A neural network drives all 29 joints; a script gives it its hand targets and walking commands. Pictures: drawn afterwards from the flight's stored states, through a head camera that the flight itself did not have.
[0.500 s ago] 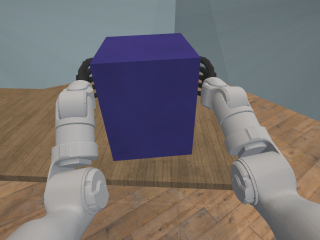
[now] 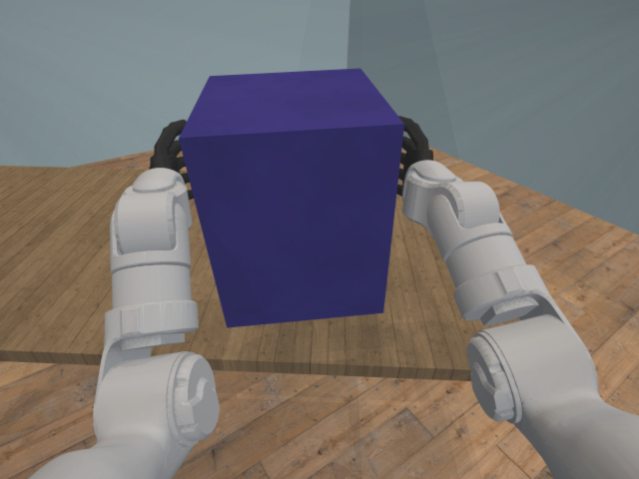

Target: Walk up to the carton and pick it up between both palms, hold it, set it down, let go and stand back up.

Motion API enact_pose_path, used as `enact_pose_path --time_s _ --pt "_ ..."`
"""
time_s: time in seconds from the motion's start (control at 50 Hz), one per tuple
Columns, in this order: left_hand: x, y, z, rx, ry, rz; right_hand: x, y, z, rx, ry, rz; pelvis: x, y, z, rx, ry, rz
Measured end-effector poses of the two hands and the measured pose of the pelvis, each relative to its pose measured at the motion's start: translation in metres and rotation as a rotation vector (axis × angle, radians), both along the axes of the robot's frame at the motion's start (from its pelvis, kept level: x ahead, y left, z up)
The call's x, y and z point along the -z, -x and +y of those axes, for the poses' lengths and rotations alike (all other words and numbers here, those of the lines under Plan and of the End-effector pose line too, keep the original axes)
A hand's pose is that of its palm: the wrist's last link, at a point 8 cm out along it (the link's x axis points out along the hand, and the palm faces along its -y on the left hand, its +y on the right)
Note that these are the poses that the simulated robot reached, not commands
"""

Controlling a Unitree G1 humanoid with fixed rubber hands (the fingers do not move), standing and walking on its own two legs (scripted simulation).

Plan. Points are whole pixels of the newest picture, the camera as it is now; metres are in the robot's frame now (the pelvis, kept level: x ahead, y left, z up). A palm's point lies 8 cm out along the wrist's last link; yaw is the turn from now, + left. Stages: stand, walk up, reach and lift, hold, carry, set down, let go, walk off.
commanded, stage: hold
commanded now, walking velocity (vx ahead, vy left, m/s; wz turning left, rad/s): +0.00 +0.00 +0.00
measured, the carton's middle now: (296, 193) +0.40 +0.01 +0.23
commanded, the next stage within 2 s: none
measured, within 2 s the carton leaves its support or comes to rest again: neither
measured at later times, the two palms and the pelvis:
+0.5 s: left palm (161, 178) +0.35 +0.15 +0.29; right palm (420, 175) +0.35 -0.14 +0.28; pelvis +0.00 +0.00 +0.00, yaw +0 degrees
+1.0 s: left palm (172, 175) +0.36 +0.14 +0.29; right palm (429, 170) +0.35 -0.15 +0.28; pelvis -0.01 -0.01 +0.00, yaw +0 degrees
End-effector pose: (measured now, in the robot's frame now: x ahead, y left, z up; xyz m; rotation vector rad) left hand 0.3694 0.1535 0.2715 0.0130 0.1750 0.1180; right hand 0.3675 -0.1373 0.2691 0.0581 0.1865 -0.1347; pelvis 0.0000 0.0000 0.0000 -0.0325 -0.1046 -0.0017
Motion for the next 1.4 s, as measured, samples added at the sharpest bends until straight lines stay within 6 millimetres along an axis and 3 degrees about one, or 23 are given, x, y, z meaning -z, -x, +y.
enact_pose_path --time_s 0.36,0.76,1.08,1.4 --pt "-0.011 0.012 0.002 -0.018 0.002 -0.028 -0.004 0.009 0.003 -0.011 -0.02 -0.027 0.0 0.0 0.004 0.0 0.001 -0.029" --pt "-0.017 0.016 -0.006 0.002 0.004 -0.021 -0.017 0.018 -0.006 0.008 -0.014 -0.021 0.0 0.012 -0.006 -0.003 -0.004 -0.017" --pt "-0.012 0.009 -0.008 0.005 0.004 -0.004 -0.011 0.011 -0.008 0.006 0.001 -0.004 0.0 0.012 -0.01 -0.002 -0.007 0.002" --pt "-0.011 0.004 -0.002 0.0 -0.011 -0.026 -0.008 0.004 -0.001 0.0 -0.01 -0.024 0.0 0.001 -0.001 -0.004 0.0 -0.002"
